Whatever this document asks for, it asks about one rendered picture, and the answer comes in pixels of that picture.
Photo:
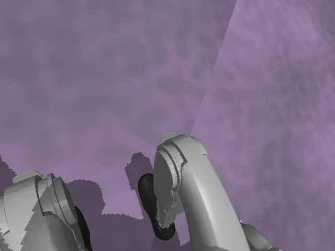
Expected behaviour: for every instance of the right robot foot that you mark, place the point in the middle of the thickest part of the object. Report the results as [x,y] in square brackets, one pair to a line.
[149,202]

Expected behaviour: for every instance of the right robot hand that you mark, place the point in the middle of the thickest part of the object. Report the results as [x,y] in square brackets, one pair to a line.
[256,240]

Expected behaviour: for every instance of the left robot foot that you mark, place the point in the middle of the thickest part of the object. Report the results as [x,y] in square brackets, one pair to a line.
[84,230]

